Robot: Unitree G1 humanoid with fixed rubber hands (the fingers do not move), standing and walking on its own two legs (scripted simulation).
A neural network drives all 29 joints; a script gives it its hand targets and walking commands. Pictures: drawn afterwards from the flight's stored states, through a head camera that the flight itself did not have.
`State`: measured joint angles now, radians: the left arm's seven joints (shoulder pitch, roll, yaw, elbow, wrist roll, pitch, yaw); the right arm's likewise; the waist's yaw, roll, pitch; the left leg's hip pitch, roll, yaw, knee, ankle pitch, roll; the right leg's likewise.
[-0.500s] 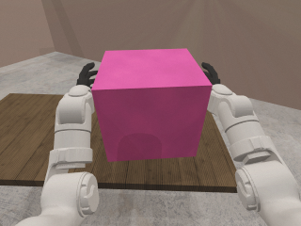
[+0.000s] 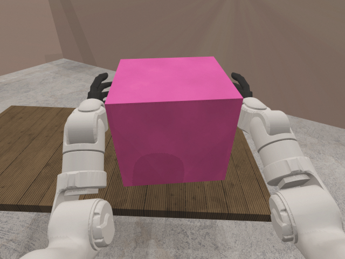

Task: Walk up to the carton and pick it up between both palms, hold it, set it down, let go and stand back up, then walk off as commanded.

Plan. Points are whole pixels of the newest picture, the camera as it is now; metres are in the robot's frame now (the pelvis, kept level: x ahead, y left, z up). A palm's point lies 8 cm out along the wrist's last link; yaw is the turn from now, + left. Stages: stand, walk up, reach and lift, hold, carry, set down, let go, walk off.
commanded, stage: hold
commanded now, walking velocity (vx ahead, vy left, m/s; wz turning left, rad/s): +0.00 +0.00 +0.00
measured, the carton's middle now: (171, 117) +0.38 +0.01 +0.22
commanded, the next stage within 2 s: none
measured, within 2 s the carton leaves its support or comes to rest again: neither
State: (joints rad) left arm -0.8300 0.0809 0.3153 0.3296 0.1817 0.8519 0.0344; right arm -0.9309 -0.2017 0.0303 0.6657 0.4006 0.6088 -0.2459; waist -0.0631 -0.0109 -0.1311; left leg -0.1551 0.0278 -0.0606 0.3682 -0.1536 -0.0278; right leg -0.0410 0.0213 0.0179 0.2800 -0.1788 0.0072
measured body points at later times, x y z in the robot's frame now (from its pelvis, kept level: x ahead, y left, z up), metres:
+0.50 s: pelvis +0.00 +0.00 +0.00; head -0.07 +0.02 +0.44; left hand +0.39 +0.17 +0.26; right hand +0.39 -0.16 +0.26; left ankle +0.03 +0.13 -0.75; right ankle -0.01 -0.13 -0.75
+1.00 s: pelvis +0.00 +0.00 +0.00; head -0.07 +0.01 +0.44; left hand +0.39 +0.17 +0.26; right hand +0.39 -0.16 +0.26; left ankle +0.03 +0.13 -0.75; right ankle -0.01 -0.13 -0.75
